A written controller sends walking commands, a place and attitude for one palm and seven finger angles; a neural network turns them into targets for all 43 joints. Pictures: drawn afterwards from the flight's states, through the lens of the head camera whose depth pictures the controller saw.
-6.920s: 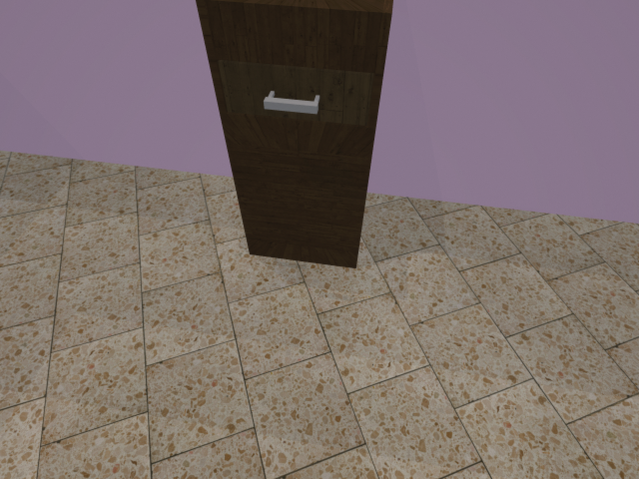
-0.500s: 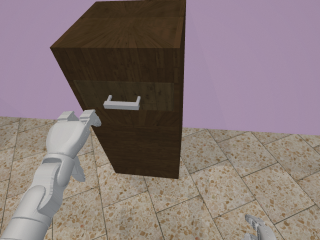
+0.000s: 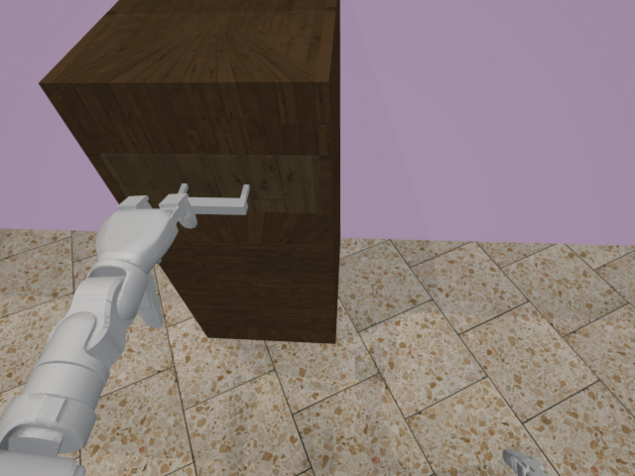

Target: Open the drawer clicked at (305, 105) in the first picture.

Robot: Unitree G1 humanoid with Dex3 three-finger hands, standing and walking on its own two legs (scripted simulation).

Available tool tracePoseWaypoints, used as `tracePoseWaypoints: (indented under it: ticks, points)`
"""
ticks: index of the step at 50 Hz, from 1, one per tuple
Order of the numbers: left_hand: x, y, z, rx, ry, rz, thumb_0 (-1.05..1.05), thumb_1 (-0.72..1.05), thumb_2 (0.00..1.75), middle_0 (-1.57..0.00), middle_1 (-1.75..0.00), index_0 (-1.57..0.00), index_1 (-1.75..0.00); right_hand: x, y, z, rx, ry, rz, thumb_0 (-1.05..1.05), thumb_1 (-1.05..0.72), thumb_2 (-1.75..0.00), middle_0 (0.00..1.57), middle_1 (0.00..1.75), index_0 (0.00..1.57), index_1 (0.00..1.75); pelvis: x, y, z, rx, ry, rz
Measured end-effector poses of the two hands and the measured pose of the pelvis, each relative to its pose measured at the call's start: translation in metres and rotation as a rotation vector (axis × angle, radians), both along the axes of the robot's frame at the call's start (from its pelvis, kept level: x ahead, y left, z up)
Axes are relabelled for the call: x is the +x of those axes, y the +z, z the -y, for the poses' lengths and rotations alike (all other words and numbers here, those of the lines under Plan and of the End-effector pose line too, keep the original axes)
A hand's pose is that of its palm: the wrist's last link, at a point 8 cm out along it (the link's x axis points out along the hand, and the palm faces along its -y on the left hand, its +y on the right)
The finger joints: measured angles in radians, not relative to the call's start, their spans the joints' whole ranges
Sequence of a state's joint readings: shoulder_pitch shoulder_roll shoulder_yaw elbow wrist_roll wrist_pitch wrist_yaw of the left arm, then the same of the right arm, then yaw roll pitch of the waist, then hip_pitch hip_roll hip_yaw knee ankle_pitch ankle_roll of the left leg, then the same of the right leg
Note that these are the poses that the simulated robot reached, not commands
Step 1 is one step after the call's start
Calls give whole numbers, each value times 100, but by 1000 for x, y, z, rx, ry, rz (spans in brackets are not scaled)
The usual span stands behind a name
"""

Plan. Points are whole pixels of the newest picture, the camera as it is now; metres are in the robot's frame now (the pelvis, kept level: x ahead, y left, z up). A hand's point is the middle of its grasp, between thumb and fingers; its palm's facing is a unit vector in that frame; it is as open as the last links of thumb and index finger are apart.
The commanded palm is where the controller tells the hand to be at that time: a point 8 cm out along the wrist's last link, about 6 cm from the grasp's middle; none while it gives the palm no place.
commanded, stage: move the hooked fingers above the handle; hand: left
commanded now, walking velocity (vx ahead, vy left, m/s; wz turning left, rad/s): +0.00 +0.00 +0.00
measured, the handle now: (211, 197) +0.57 +0.24 -0.03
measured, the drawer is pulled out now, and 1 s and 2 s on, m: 0.00 0.00 0.00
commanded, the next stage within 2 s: none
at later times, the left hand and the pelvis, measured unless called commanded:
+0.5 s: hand (184, 231) +0.43 +0.23 +0.04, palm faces -0.10 -0.05 -0.99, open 13.8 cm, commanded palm +0.42 +0.25 +0.10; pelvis +0.01 +0.01 -0.01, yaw +0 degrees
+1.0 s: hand (211, 197) +0.51 +0.21 +0.04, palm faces -0.02 -0.05 -1.00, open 13.8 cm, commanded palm +0.50 +0.24 +0.08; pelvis +0.00 +0.02 -0.02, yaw -2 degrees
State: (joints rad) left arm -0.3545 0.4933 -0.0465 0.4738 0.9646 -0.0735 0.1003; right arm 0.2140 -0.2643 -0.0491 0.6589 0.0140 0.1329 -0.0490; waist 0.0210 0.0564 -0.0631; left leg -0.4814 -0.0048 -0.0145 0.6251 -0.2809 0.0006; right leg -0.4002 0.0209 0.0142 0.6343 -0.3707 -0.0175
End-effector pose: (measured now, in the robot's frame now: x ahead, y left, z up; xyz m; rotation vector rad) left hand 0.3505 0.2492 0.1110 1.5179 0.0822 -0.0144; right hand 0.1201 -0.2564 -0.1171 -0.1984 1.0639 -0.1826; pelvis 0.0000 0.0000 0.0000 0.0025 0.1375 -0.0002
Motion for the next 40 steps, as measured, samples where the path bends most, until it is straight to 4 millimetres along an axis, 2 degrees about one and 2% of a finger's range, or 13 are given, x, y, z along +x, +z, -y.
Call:
tracePoseWaypoints:
  ticks: [8, 12, 18, 25, 29, 37, 40]
  points:
    - [22, -6, 12, -16, -75, 53, 0, -49, 30, -32, -120, -32, -120, -14, -7, 0, -8, -45, -72, 0, -91, -90, 20, 30, 20, 30, 11, -4, -7, -3, -6, -37]
    - [36, -6, 4, -2, -29, 77, 0, -49, 30, -32, -120, -32, -120, -16, -10, -4, 5, -56, -88, 0, -91, -90, 20, 30, 20, 30, 13, -5, -9, -5, -10, -54]
    - [53, -12, -8, 33, 44, 17, 0, -49, 30, -32, -120, -32, -120, -19, -11, -10, 17, -67, -100, 0, -91, -90, 20, 30, 20, 30, 15, -6, -12, -9, -8, -71]
    - [68, -19, 12, 3, -56, -32, 0, -49, 30, -32, -120, -32, -120, -28, -10, -8, -8, -79, -121, 0, -91, -90, 20, 30, 20, 30, 14, -8, -14, -13, -4, -80]
    - [79, -17, 15, -5, -85, 15, 0, -49, 30, -32, -120, -32, -120, -40, -11, -5, -22, -100, -137, 0, -91, -90, 20, 30, 20, 30, 11, -11, -14, -15, -11, -99]
    - [98, -23, -9, 63, 43, 4, 0, -49, 30, -32, -120, -32, -120, -80, -17, 1, -30, -140, -227, 0, -91, -90, 20, 30, 20, 30, 4, -16, -13, -20, -13, -144]
    - [103, -26, -9, 61, 45, -33, 0, -49, 30, -32, -120, -32, -120, -98, -16, 3, -39, -160, -270, 0, -91, -90, 20, 30, 20, 30, 4, -16, -13, -24, -11, -152]
